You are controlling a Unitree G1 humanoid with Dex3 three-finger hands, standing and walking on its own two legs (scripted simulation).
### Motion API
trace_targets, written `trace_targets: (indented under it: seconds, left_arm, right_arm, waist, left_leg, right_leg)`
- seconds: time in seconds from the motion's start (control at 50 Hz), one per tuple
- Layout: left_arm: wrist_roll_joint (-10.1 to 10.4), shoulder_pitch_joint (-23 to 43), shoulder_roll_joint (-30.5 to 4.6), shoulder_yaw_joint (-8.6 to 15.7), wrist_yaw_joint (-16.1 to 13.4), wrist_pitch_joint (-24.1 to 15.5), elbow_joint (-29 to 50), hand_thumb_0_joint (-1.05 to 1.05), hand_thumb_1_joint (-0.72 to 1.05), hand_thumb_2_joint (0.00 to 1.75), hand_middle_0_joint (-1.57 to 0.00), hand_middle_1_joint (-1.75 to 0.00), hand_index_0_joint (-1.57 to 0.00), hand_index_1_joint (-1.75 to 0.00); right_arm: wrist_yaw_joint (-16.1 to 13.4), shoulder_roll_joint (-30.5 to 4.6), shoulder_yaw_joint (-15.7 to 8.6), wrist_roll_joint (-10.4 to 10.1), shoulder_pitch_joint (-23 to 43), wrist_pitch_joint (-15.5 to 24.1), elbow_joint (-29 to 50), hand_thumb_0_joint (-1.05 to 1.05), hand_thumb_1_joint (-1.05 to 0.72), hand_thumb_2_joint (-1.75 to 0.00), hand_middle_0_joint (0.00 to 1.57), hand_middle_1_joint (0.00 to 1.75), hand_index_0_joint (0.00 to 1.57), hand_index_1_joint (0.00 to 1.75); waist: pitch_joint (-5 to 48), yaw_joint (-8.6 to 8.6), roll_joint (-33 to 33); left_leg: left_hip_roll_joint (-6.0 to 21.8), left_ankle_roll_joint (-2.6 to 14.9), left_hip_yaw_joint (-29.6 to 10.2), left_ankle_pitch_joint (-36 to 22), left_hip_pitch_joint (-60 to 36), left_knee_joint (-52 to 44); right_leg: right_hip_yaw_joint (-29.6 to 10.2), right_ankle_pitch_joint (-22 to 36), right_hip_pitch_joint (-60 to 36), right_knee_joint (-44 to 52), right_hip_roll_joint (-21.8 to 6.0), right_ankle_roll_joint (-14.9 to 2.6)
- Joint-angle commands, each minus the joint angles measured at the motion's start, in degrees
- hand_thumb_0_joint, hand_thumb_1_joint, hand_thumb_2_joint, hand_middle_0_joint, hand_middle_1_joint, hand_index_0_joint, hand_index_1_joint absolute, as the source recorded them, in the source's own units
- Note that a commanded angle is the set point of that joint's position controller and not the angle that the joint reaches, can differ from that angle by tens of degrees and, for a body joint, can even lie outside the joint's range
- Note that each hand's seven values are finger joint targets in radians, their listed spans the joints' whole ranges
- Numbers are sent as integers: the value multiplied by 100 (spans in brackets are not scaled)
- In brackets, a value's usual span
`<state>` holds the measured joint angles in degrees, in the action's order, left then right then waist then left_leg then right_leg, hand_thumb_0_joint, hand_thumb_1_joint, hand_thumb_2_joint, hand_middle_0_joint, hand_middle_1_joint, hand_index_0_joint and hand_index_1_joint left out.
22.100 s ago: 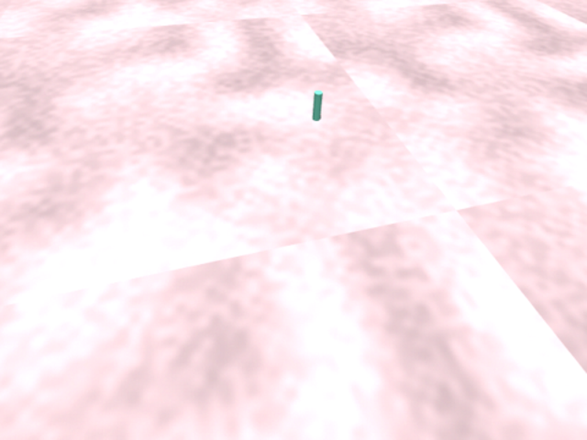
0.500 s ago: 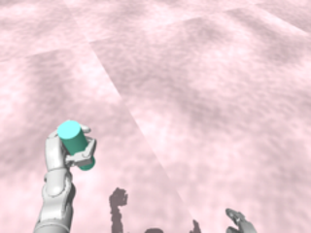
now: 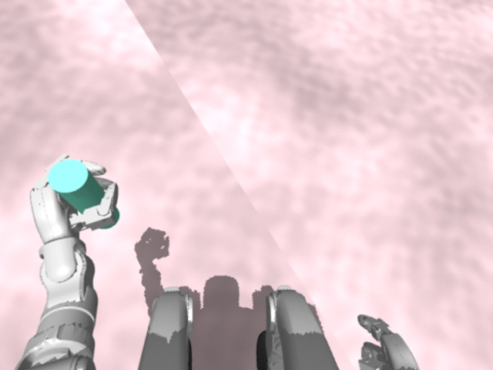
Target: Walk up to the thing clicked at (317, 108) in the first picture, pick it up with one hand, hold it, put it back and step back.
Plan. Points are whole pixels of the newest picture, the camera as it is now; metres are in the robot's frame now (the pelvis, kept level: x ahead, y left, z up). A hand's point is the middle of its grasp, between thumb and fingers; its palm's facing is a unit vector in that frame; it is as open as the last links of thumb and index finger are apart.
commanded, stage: crouch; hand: left
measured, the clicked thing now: (90, 199) +0.39 +0.24 -0.04
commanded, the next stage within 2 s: lower in 1.28 s
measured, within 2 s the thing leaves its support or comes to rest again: neither
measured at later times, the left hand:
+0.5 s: hand (115, 229) +0.40 +0.26 -0.24, palm faces +0.35 -0.93 -0.04, open 6.3 cm
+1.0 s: hand (118, 233) +0.42 +0.27 -0.33, palm faces +0.33 -0.94 -0.03, open 6.3 cm
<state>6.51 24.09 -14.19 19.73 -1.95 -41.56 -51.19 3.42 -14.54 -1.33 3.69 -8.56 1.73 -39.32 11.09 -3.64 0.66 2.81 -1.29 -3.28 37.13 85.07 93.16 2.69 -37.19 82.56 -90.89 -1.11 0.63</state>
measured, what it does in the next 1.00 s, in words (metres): lowers itself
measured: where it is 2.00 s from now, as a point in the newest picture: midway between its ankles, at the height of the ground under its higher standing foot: outside the picture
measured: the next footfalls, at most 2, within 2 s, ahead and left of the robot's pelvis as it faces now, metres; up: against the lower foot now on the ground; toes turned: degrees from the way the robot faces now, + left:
none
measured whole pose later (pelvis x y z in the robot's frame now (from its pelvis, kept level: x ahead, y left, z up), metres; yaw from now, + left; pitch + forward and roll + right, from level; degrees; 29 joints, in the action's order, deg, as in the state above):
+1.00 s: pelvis -0.06 +0.01 -0.25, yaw -7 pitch +27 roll -9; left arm 3.4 40.0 -34.1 35.7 5.0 -44.8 -67.3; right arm 5.6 -16.9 9.1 10.1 -2.9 -1.7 -40.7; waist -1.9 -9.8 5.2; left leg 1.6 -1.2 -10.8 39.4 129.3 140.9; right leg 5.9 -38.1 124.1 -134.7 0.5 2.0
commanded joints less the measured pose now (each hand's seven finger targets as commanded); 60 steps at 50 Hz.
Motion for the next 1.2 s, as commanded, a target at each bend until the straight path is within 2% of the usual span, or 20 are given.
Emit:
trace_targets:
  seconds: [0.0,0.02,0.08,0.12,0.18,0.22,0.24,0.28,0.32,0.44,0.54,0.62,0.68,0.82,0.98,1.0,1.04,1.12,1.14,1.18]
  left_arm:
    - [-2,1803,-1268,451,-55,-664,1229,0,56,132,-133,-141,-134,-140]
    - [-5,1946,-1160,343,-34,-683,1178,0,55,131,-131,-140,-133,-139]
    - [-13,2244,-1562,685,7,-775,865,0,52,130,-131,-139,-132,-139]
    - [8,2362,-1630,810,22,-783,493,0,49,130,-132,-141,-134,-140]
    - [-67,2659,-1814,878,92,-818,-11,0,50,128,-130,-139,-132,-137]
    - [-155,2682,-1914,904,150,-833,-282,0,49,127,-129,-138,-131,-136]
    - [-183,2777,-2091,990,174,-856,-269,0,47,125,-130,-138,-132,-136]
    - [-190,2869,-2012,963,242,-889,-216,0,44,126,-132,-140,-135,-138]
    - [-178,3086,-2294,1108,296,-934,-26,0,42,126,-133,-140,-135,-139]
    - [-196,3668,-2731,1274,345,-944,69,0,34,124,-130,-138,-132,-138]
    - [-267,3501,-2984,1442,405,-872,-394,0,40,125,-128,-138,-130,-137]
    - [-231,3179,-3157,1606,516,-805,-845,0,42,126,-128,-138,-131,-136]
    - [-154,3123,-3291,1784,560,-782,-746,0,44,126,-128,-140,-132,-137]
    - [-190,3323,-3438,1737,682,-840,-421,0,49,126,-130,-139,-133,-137]
    - [-196,3180,-3383,1682,671,-850,-398,0,48,129,-131,-142,-135,-140]
    - [-179,3300,-3507,1694,675,-873,-249,0,48,129,-133,-143,-136,-141]
    - [-159,3119,-3447,1724,675,-859,-346,0,51,130,-132,-144,-136,-141]
    - [-185,2997,-3533,1810,577,-865,-587,0,51,134,-136,-147,-139,-145]
    - [-171,3002,-3415,1740,587,-871,-582,0,52,135,-137,-149,-140,-146]
    - [-176,3082,-3651,1832,572,-915,-479,0,56,134,-137,-149,-141,-146]
  right_arm:
    - [-20,-995,-321,52,-489,39,362,0,-88,-90,20,30,20,30]
    - [3,-992,-315,66,-451,38,351,0,-88,-90,20,30,20,30]
    - [24,-1003,-278,91,-467,13,227,0,-90,-90,20,30,20,30]
    - [40,-1018,-226,123,-446,-5,204,0,-90,-90,20,30,20,30]
    - [61,-1026,-173,181,-443,-46,165,0,-89,-90,20,30,20,30]
    - [81,-1036,-139,216,-367,-28,172,0,-88,-90,20,30,20,30]
    - [95,-1036,-110,234,-403,-32,156,0,-89,-90,20,30,20,30]
    - [127,-1073,-76,255,-383,-31,178,0,-90,-90,20,30,20,30]
    - [128,-1162,-61,285,-399,-53,179,0,-90,-90,20,30,20,30]
    - [96,-1281,33,330,-409,-96,-14,0,-90,-91,20,30,20,30]
    - [80,-1394,173,405,-356,-172,-43,0,-89,-90,20,30,20,30]
    - [69,-1481,289,429,-238,-206,-1,0,-88,-90,20,30,20,30]
    - [88,-1562,384,477,-293,-236,39,0,-88,-90,20,30,20,30]
    - [101,-1664,494,572,-296,-297,30,0,-88,-90,20,30,20,30]
    - [142,-1797,616,716,-192,-372,14,0,-88,-90,20,30,20,30]
    - [142,-1811,625,722,-161,-376,19,0,-88,-90,20,30,20,30]
    - [154,-1871,658,752,-169,-404,27,0,-88,-90,20,30,20,30]
    - [186,-1897,739,784,-69,-461,95,0,-88,-90,20,30,20,30]
    - [195,-1937,764,806,-111,-469,100,0,-89,-90,20,30,20,30]
    - [203,-1943,792,820,-52,-487,140,0,-88,-90,20,30,20,30]
  waist:
    - [3383,61,-861]
    - [3332,-3,-814]
    - [3383,-134,-414]
    - [3378,-154,-273]
    - [3151,-280,-352]
    - [2945,-227,-455]
    - [3099,-214,-483]
    - [3291,-175,-801]
    - [3678,-141,-1165]
    - [3502,-308,-1439]
    - [3109,-485,-1268]
    - [2538,-477,-1014]
    - [2726,-467,-1034]
    - [2819,-616,-1372]
    - [2486,-674,-1762]
    - [2520,-635,-1821]
    - [2521,-670,-1862]
    - [2168,-729,-1575]
    - [2187,-824,-1577]
    - [2247,-783,-1559]
  left_leg:
    - [-169,141,-48,-2355,-1924,-591]
    - [-162,151,-62,-2227,-1751,-464]
    - [-160,235,-27,-1906,-956,113]
    - [-161,259,-12,-1730,-462,439]
    - [-161,219,26,-1047,291,757]
    - [-171,180,59,-520,634,883]
    - [-165,175,94,-552,754,1031]
    - [-155,131,55,-572,478,1116]
    - [-140,109,50,-803,239,1290]
    - [-111,95,-16,-504,616,1738]
    - [-132,144,-7,-242,1245,2169]
    - [-146,202,6,266,1907,2378]
    - [-134,186,-25,-100,1939,2628]
    - [-77,126,-198,-537,1753,2903]
    - [-48,57,-324,-584,1631,3095]
    - [-54,60,-311,-535,1689,3129]
    - [-41,37,-385,-835,1497,3177]
    - [-49,78,-414,-588,1956,3274]
    - [-39,63,-467,-703,1828,3286]
    - [-46,92,-434,-583,1975,3363]
  right_leg:
    - [24,2045,-724,383,214,-267]
    - [27,1972,-552,259,223,-270]
    - [-42,1862,-387,-23,223,-194]
    - [-62,1775,-216,-273,208,-180]
    - [-81,1088,218,-549,205,-192]
    - [-67,593,547,-712,208,-218]
    - [-96,592,506,-805,218,-203]
    - [78,603,935,-1158,236,-250]
    - [175,778,1158,-1465,256,-281]
    - [311,646,1714,-2059,247,-286]
    - [387,501,1850,-2325,254,-231]
    - [474,71,2057,-2407,314,-199]
    - [515,410,1939,-2637,336,-189]
    - [612,839,2121,-3009,377,-221]
    - [761,894,2492,-3277,385,-244]
    - [750,850,2497,-3289,390,-249]
    - [808,1068,2506,-3379,378,-238]
    - [859,917,2486,-3387,394,-221]
    - [896,1026,2470,-3426,393,-209]
    - [876,939,2395,-3409,405,-202]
